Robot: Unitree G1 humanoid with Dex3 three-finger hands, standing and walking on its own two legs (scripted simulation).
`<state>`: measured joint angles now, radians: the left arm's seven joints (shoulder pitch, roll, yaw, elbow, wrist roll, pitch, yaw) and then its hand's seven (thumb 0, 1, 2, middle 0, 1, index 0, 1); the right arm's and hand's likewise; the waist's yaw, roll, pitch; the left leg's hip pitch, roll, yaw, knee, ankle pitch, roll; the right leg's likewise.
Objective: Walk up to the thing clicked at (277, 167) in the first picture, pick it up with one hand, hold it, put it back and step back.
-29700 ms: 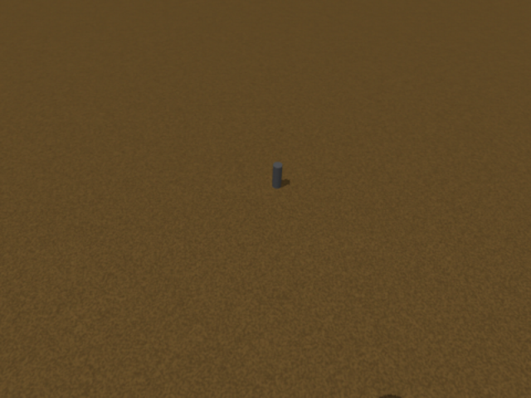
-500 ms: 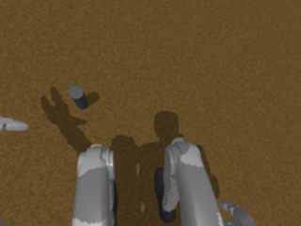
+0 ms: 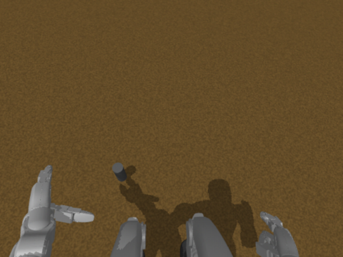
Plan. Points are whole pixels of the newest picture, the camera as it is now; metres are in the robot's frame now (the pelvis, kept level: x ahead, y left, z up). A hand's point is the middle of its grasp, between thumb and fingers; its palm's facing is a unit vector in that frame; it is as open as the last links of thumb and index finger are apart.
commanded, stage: home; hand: left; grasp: from the side
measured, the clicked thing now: (120, 172) +0.48 +0.21 -0.55
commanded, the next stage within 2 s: stand in 1.98 s
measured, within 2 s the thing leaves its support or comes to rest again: neither
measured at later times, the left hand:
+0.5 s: hand (57, 234) +0.20 +0.20 +0.05, palm faces +0.12 -0.95 -0.29, open 16.8 cm
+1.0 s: hand (63, 231) +0.20 +0.19 +0.05, palm faces +0.13 -0.95 -0.27, open 17.5 cm
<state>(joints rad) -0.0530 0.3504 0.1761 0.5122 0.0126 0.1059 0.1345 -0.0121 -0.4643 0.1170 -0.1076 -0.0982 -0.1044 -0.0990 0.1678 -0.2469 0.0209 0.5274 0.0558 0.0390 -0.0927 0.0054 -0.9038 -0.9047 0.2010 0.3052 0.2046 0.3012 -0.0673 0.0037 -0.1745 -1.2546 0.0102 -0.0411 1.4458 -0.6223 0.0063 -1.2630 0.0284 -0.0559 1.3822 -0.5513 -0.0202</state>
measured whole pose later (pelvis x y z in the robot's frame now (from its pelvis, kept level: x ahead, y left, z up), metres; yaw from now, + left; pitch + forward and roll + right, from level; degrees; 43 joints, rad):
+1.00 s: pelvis +0.04 +0.00 +0.10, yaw +2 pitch +8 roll -2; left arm 0.46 0.21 -0.01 0.02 -0.02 0.24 0.14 -0.01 -0.54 0.05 -0.06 -0.05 -0.06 -0.05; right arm 0.30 -0.22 0.03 0.49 0.02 -0.10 -0.17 0.01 -0.90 -0.91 0.20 0.31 0.21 0.30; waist -0.03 0.02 -0.12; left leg -0.58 0.00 -0.03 0.94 -0.49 0.01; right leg -0.59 0.02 -0.04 0.89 -0.43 -0.01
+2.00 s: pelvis +0.03 +0.01 +0.10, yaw +1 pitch +7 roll -2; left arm 0.46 0.22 -0.01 0.03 -0.02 0.23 0.13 -0.01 -0.50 0.08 -0.06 -0.06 -0.06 -0.06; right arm 0.29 -0.21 0.03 0.51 0.02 -0.14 -0.17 0.01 -0.90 -0.91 0.20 0.30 0.21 0.30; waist -0.02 0.02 -0.11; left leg -0.59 0.00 -0.03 0.94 -0.48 0.02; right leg -0.59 0.02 -0.03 0.88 -0.42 0.00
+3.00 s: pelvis +0.03 +0.01 +0.14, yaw +2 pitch -3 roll +0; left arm 0.21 0.31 0.02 0.92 0.03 0.00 0.03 0.00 0.90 0.90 -0.21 -0.30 -0.20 -0.30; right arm 0.19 -0.31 -0.03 0.97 -0.04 -0.01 -0.02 0.01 -0.91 -0.90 0.20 0.30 0.20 0.30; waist 0.01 0.00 0.03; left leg -0.22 -0.05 -0.01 0.56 -0.30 0.03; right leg -0.24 -0.03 -0.02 0.56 -0.28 0.01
